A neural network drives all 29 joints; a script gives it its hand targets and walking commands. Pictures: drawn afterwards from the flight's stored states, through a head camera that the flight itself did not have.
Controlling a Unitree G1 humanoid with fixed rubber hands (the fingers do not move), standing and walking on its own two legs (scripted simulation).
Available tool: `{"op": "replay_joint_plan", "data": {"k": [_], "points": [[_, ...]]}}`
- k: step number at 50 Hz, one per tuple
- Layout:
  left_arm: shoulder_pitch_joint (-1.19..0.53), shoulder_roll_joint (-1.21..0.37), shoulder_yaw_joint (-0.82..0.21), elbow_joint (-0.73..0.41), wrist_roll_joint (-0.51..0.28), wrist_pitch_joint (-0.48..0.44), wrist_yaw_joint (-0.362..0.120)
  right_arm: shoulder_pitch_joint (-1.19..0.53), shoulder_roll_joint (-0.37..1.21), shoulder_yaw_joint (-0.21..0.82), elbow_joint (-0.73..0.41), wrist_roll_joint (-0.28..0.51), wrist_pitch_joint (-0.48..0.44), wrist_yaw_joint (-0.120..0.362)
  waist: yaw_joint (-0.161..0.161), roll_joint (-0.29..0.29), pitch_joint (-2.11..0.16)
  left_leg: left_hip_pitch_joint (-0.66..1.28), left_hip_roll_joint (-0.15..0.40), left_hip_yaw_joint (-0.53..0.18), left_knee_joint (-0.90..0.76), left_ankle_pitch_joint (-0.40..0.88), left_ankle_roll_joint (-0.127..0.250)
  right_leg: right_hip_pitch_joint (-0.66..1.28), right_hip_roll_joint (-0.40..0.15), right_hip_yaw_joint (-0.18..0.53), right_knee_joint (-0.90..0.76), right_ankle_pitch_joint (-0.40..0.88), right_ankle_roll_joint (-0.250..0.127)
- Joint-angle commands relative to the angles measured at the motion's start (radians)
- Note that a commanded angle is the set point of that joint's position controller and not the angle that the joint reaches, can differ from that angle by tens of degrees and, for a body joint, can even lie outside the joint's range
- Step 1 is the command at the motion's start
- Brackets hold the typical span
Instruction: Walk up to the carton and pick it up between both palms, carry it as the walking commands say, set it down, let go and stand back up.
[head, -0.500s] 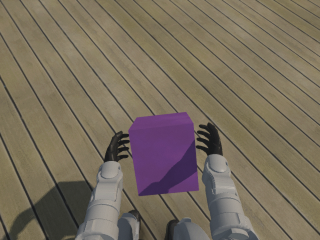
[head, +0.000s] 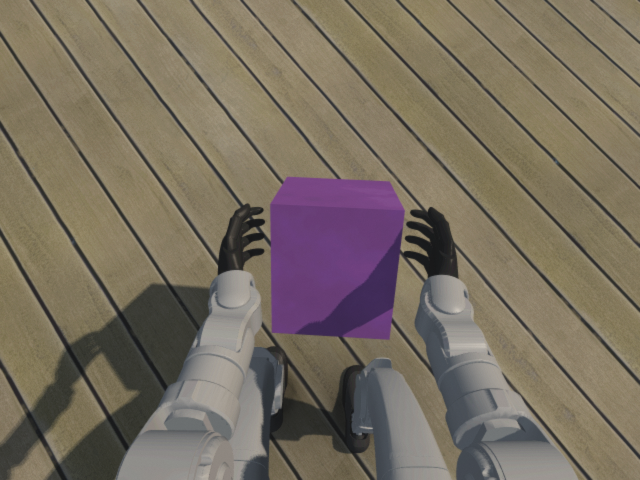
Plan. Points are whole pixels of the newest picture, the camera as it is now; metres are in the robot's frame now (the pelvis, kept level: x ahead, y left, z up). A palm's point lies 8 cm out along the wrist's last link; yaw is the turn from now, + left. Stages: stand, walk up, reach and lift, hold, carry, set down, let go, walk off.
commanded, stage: set down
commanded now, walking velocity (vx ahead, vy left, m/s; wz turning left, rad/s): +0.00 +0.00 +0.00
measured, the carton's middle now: (334, 252) +0.42 -0.01 -0.23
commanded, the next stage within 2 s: none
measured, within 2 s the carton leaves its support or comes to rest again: neither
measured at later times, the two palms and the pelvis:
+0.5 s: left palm (251, 250) +0.41 +0.13 -0.20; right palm (417, 252) +0.42 -0.13 -0.19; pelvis +0.02 -0.01 -0.06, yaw +1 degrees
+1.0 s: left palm (253, 240) +0.45 +0.14 -0.28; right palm (398, 235) +0.47 -0.12 -0.27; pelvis -0.01 -0.01 -0.16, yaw +0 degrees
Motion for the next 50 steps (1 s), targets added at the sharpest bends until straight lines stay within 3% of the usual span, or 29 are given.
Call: {"op": "replay_joint_plan", "data": {"k": [1, 2, 3, 6, 7, 8, 9, 11, 13, 15, 17, 18, 19, 20, 21, 24, 25, 29, 30, 31, 35, 38, 40, 43, 44, 45, 47, 49, 50], "points": [[-0.38, -0.065, -0.092, -0.05, -0.047, -0.065, -0.055, -0.495, 0.104, 0.182, -0.014, 0.017, -0.057, 0.07, 0.091, 0.008, -0.598, 0.297, -0.132, -0.09, 0.0, -0.137, 0.033, -0.068, 0.095, 0.072, -0.076, -0.166, -0.013], [-0.286, -0.082, -0.085, -0.045, -0.021, -0.072, -0.056, -0.431, 0.174, 0.263, -0.036, 0.041, -0.061, 0.073, 0.151, 0.026, -0.687, 0.284, -0.13, -0.067, 0.021, -0.059, 0.029, 0.013, 0.078, 0.103, -0.08, -0.115, -0.007], [-0.438, -0.111, -0.121, -0.097, -0.067, -0.07, -0.064, -0.52, 0.18, 0.207, -0.036, 0.021, -0.057, 0.062, 0.088, 0.019, -0.732, 0.287, -0.14, -0.064, 0.042, -0.074, 0.027, -0.031, 0.091, 0.098, -0.061, -0.127, -0.003], [-0.362, -0.214, -0.171, -0.034, -0.059, -0.077, -0.08, -0.477, 0.3, 0.294, -0.088, 0.003, -0.064, 0.059, 0.082, -0.031, -0.855, 0.238, -0.143, -0.064, 0.097, -0.011, 0.032, 0.024, 0.088, 0.113, -0.033, -0.06, 0.009], [-0.42, -0.256, -0.198, -0.084, -0.062, -0.082, -0.082, -0.469, 0.319, 0.244, -0.049, 0.009, -0.061, 0.068, 0.054, 0.021, -0.876, 0.224, -0.149, -0.073, 0.084, 0.006, 0.028, -0.024, 0.101, 0.086, 0.003, -0.021, 0.009], [-0.387, -0.213, -0.193, -0.125, -0.072, -0.086, -0.075, -0.5, 0.332, 0.302, -0.128, 0.027, -0.065, 0.056, 0.118, -0.029, -1.014, 0.242, -0.147, -0.063, 0.117, 0.065, 0.034, 0.061, 0.107, 0.095, 0.029, 0.038, 0.022], [-0.471, -0.271, -0.283, -0.182, -0.129, -0.11, -0.086, -0.497, 0.423, 0.367, -0.165, 0.048, -0.079, 0.055, 0.058, -0.041, -1.081, 0.291, -0.147, -0.082, 0.152, 0.136, 0.045, 0.06, 0.108, 0.097, 0.03, 0.103, 0.026], [-0.457, -0.218, -0.249, -0.214, -0.109, -0.115, -0.079, -0.534, 0.421, 0.409, -0.22, 0.055, -0.078, 0.044, 0.133, -0.056, -1.171, 0.259, -0.146, -0.055, 0.197, 0.23, 0.044, 0.113, 0.118, 0.132, 0.053, 0.197, 0.031], [-0.378, -0.225, -0.284, -0.173, -0.113, -0.103, -0.071, -0.451, 0.377, 0.386, -0.184, 0.021, -0.081, 0.035, 0.096, -0.02, -1.125, 0.267, -0.155, -0.065, 0.196, 0.258, 0.033, 0.02, 0.114, 0.103, 0.083, 0.221, 0.031], [-0.409, -0.226, -0.267, -0.161, -0.134, -0.086, -0.079, -0.507, 0.335, 0.39, -0.218, 0.061, -0.081, 0.032, 0.12, 0.003, -1.122, 0.212, -0.15, -0.062, 0.222, 0.226, 0.028, -0.016, 0.118, 0.103, 0.109, 0.186, 0.036], [-0.412, -0.275, -0.295, -0.144, -0.129, -0.088, -0.096, -0.478, 0.36, 0.384, -0.206, 0.041, -0.082, 0.04, 0.086, 0.006, -1.123, 0.149, -0.147, -0.071, 0.242, 0.264, 0.021, -0.014, 0.117, 0.106, 0.12, 0.259, 0.035], [-0.38, -0.221, -0.233, -0.096, -0.089, -0.075, -0.079, -0.525, 0.327, 0.362, -0.192, 0.029, -0.083, 0.035, 0.117, -0.029, -1.052, 0.12, -0.149, -0.056, 0.258, 0.231, 0.024, -0.075, 0.121, 0.11, 0.148, 0.194, 0.037], [-0.415, -0.27, -0.269, -0.105, -0.104, -0.08, -0.086, -0.523, 0.374, 0.358, -0.203, 0.031, -0.082, 0.043, 0.064, -0.02, -1.073, 0.114, -0.146, -0.071, 0.243, 0.2, 0.029, -0.084, 0.127, 0.088, 0.137, 0.175, 0.039], [-0.391, -0.306, -0.259, -0.057, -0.077, -0.07, -0.091, -0.517, 0.383, 0.348, -0.15, 0.011, -0.074, 0.055, 0.093, -0.013, -1.01, 0.078, -0.151, -0.078, 0.249, 0.184, 0.021, -0.151, 0.122, 0.097, 0.158, 0.145, 0.031], [-0.428, -0.361, -0.263, -0.056, -0.078, -0.058, -0.097, -0.537, 0.368, 0.322, -0.126, 0.007, -0.071, 0.056, 0.054, 0.025, -0.992, 0.038, -0.153, -0.068, 0.263, 0.15, 0.009, -0.184, 0.12, 0.107, 0.159, 0.101, 0.023], [-0.49, -0.298, -0.228, -0.07, -0.072, -0.059, -0.103, -0.62, 0.395, 0.35, -0.147, 0.019, -0.062, 0.068, 0.093, -0.038, -1.018, 0.016, -0.144, -0.075, 0.298, 0.12, 0.018, -0.227, 0.12, 0.095, 0.195, 0.077, 0.044], [-0.438, -0.344, -0.21, -0.021, -0.041, -0.05, -0.103, -0.623, 0.411, 0.354, -0.143, 0.04, -0.057, 0.084, 0.123, 0.007, -1.013, 0.004, -0.145, -0.062, 0.295, 0.109, 0.022, -0.224, 0.125, 0.1, 0.205, 0.069, 0.033], [-0.562, -0.371, -0.272, -0.083, -0.08, -0.046, -0.115, -0.692, 0.488, 0.366, -0.145, 0.038, -0.044, 0.09, 0.093, -0.02, -1.147, -0.001, -0.147, -0.064, 0.353, 0.103, 0.018, -0.217, 0.127, 0.094, 0.255, 0.07, 0.033], [-0.635, -0.36, -0.24, -0.13, -0.076, -0.047, -0.119, -0.745, 0.522, 0.397, -0.146, 0.061, -0.033, 0.096, 0.134, -0.005, -1.131, -0.076, -0.148, -0.047, 0.401, 0.109, 0.019, -0.248, 0.134, 0.123, 0.258, 0.088, 0.034], [-0.683, -0.368, -0.278, -0.157, -0.099, -0.048, -0.117, -0.749, 0.511, 0.364, -0.137, 0.056, -0.033, 0.09, 0.083, 0.01, -1.19, -0.056, -0.149, -0.049, 0.399, 0.099, 0.01, -0.235, 0.136, 0.098, 0.293, 0.087, 0.039], [-0.712, -0.425, -0.292, -0.111, -0.082, -0.014, -0.128, -0.794, 0.558, 0.356, -0.09, 0.053, -0.007, 0.115, 0.088, 0.018, -1.146, -0.061, -0.156, -0.05, 0.414, 0.067, 0.013, -0.352, 0.145, 0.069, 0.335, 0.016, 0.036], [-0.791, -0.476, -0.323, -0.128, -0.117, 0.006, -0.141, -0.856, 0.569, 0.313, -0.054, 0.029, 0.02, 0.107, 0.043, 0.011, -1.169, -0.103, -0.158, -0.042, 0.443, -0.015, 0.001, -0.354, 0.139, 0.054, 0.366, -0.068, 0.031], [-0.919, -0.468, -0.328, -0.152, -0.112, 0.024, -0.153, -0.941, 0.609, 0.311, -0.056, 0.041, 0.039, 0.127, 0.053, 0.059, -1.172, -0.154, -0.154, -0.026, 0.468, -0.074, 0.0, -0.389, 0.147, 0.057, 0.398, -0.095, 0.019], [-0.927, -0.586, -0.293, -0.076, -0.092, 0.06, -0.183, -1.01, 0.705, 0.315, 0.005, 0.039, 0.076, 0.152, 0.086, 0.029, -1.125, -0.217, -0.165, -0.016, 0.509, -0.109, 0.008, -0.438, 0.156, 0.057, 0.426, -0.14, 0.028], [-0.983, -0.545, -0.265, -0.054, -0.07, 0.065, -0.193, -0.999, 0.702, 0.283, 0.058, 0.003, 0.084, 0.157, 0.047, -0.013, -1.1, -0.299, -0.161, -0.004, 0.516, -0.147, 0.003, -0.417, 0.151, 0.064, 0.42, -0.164, 0.024], [-0.971, -0.587, -0.279, -0.077, -0.08, 0.07, -0.207, -1.045, 0.766, 0.335, -0.032, 0.035, 0.084, 0.17, 0.109, -0.005, -1.182, -0.237, -0.158, -0.009, 0.533, -0.09, 0.011, -0.387, 0.151, 0.074, 0.432, -0.108, 0.032], [-0.957, -0.615, -0.252, -0.023, -0.057, 0.087, -0.234, -1.086, 0.802, 0.328, 0.016, 0.034, 0.105, 0.191, 0.119, -0.024, -1.162, -0.291, -0.153, -0.003, 0.543, -0.105, 0.018, -0.419, 0.159, 0.056, 0.467, -0.123, 0.043], [-1.045, -0.672, -0.308, -0.077, -0.073, 0.101, -0.245, -1.057, 0.798, 0.283, 0.079, 0.004, 0.116, 0.213, 0.077, 0.043, -1.157, -0.246, -0.16, -0.035, 0.548, -0.075, 0.005, -0.508, 0.165, 0.052, 0.505, -0.103, 0.022], [-1.02, -0.687, -0.299, -0.074, -0.057, 0.106, -0.247, -1.031, 0.828, 0.284, 0.094, -0.007, 0.125, 0.226, 0.103, 0.026, -1.202, -0.236, -0.162, -0.024, 0.564, -0.038, -0.003, -0.484, 0.174, 0.045, 0.516, -0.068, 0.03]]}}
